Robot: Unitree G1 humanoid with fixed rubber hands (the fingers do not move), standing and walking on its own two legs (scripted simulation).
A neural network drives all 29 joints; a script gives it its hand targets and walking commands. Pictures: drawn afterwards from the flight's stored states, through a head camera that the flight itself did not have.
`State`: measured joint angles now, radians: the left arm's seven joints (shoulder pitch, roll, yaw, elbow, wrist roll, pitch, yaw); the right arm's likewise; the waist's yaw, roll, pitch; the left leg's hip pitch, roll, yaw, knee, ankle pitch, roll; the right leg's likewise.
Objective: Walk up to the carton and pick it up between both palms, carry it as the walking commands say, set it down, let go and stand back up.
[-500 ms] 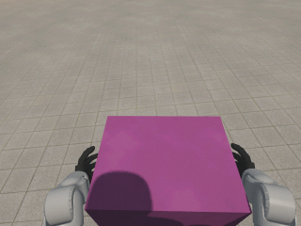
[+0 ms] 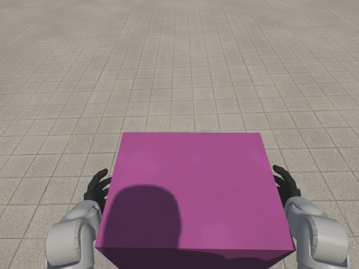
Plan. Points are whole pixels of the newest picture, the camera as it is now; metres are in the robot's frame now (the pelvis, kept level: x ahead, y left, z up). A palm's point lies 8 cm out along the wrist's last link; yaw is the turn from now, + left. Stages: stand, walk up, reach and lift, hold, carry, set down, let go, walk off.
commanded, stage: carry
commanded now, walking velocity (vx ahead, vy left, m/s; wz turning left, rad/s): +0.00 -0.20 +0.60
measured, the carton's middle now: (190, 209) +0.26 +0.01 +0.01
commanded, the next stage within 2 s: none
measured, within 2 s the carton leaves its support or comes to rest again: neither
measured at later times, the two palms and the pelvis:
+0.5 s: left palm (94, 244) +0.18 +0.19 +0.03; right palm (276, 198) +0.27 -0.18 +0.04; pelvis -0.02 -0.05 +0.00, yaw +12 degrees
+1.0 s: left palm out of the picture +0.10 +0.11 +0.05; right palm (282, 172) +0.33 -0.20 +0.06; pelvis +0.00 -0.18 -0.02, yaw +34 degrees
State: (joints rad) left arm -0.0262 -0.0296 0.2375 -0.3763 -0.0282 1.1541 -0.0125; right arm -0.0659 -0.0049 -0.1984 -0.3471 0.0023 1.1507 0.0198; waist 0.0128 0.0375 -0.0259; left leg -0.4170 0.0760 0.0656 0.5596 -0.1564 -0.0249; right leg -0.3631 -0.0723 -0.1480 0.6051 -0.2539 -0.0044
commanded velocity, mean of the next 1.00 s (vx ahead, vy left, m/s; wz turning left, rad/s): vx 0.00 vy -0.20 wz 0.60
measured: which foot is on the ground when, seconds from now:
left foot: down 0.00-0.16, up 0.18-0.30, down 0.32-0.66, up 0.68-0.98, down 1.00-1.00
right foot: down 0.00-0.34, up 0.36-0.62, down 0.64-1.00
